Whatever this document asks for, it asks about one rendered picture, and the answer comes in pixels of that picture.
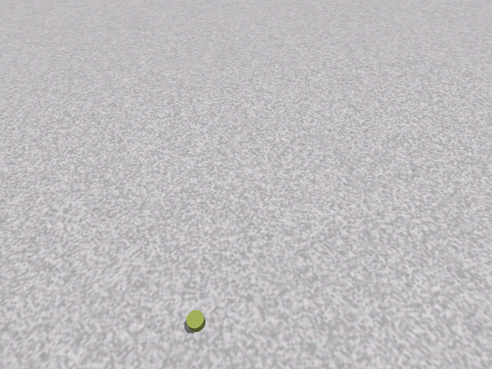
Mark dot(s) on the tin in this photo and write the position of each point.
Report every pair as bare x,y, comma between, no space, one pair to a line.
195,320

